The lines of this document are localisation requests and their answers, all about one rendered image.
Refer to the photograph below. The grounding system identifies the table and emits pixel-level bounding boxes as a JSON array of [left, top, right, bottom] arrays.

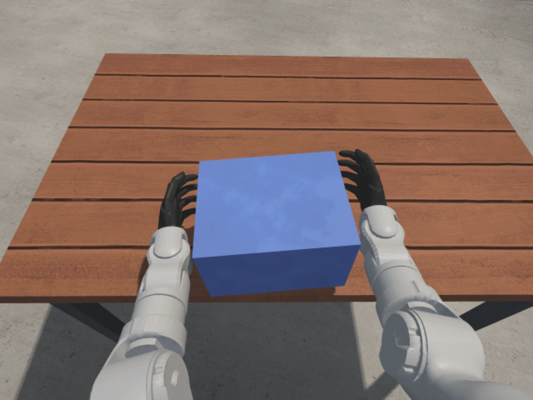
[[0, 53, 533, 343]]

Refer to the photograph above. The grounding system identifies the left robot forearm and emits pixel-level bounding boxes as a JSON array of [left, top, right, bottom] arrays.
[[90, 227, 193, 400]]

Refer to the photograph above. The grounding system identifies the left robot upper arm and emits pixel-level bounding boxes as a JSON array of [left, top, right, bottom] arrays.
[[91, 349, 193, 400]]

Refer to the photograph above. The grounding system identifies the right robot upper arm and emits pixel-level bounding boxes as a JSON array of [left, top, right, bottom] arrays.
[[379, 308, 533, 400]]

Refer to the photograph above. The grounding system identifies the carton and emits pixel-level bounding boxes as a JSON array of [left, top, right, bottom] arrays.
[[192, 151, 361, 297]]

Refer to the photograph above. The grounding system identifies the right robot forearm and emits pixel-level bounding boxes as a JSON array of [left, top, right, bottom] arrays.
[[359, 205, 485, 377]]

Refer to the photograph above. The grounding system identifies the left robot hand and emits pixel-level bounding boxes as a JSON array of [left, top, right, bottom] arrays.
[[158, 172, 198, 229]]

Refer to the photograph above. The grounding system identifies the right robot hand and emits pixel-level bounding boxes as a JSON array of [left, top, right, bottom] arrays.
[[337, 149, 387, 211]]

